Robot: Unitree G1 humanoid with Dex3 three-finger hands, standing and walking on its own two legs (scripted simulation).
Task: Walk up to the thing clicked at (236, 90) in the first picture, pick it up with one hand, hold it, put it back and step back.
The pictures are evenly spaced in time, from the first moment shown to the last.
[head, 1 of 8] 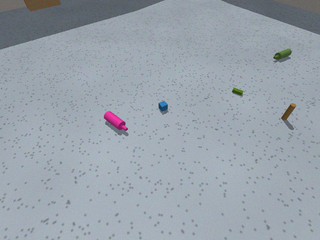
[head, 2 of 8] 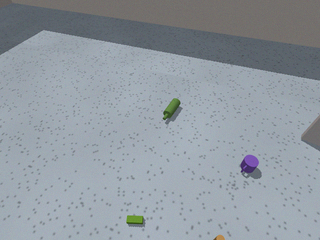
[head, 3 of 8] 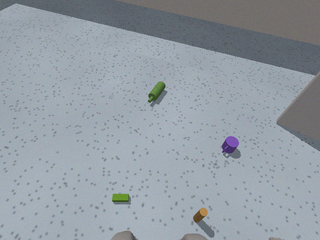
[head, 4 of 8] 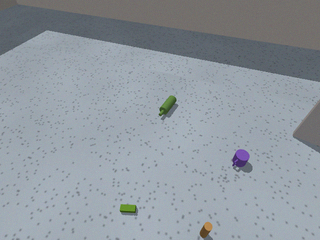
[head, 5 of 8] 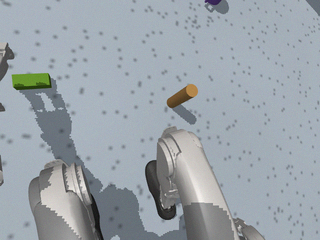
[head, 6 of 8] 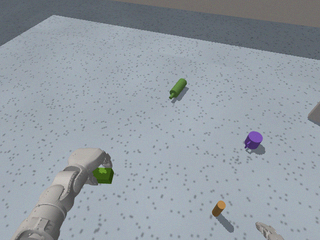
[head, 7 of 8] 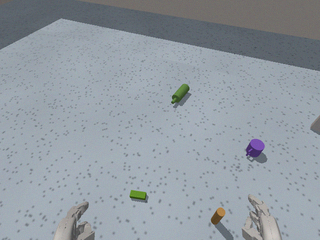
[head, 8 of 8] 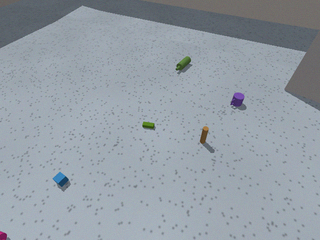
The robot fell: no
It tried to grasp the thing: yes
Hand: left
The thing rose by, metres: 0.68
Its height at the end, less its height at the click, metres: +0.00
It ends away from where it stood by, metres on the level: 0.02
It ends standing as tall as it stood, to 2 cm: yes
